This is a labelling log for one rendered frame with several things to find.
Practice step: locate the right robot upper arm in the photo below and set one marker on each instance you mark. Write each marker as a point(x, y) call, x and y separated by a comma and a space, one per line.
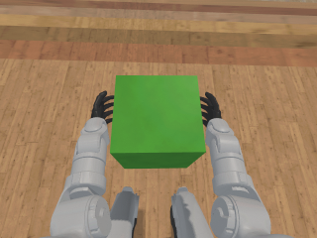
point(240, 217)

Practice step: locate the carton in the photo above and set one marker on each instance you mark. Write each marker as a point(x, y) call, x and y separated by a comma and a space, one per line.
point(157, 122)

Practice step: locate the robot right shin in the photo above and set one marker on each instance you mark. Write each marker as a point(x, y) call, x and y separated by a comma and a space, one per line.
point(177, 225)

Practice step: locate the robot right forearm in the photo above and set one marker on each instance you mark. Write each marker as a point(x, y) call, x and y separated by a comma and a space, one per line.
point(229, 171)

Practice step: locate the robot right hand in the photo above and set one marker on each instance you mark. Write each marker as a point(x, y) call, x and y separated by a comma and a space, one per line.
point(213, 108)

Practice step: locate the robot right thigh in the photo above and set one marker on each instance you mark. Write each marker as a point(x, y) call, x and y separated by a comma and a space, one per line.
point(192, 222)

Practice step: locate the left robot upper arm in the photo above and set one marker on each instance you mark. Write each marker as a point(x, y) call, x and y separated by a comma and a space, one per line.
point(83, 217)

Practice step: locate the robot left forearm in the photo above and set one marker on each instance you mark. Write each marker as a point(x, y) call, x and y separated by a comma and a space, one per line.
point(87, 176)

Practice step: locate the robot left hand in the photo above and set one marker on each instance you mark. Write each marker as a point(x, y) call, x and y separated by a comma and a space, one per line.
point(99, 107)

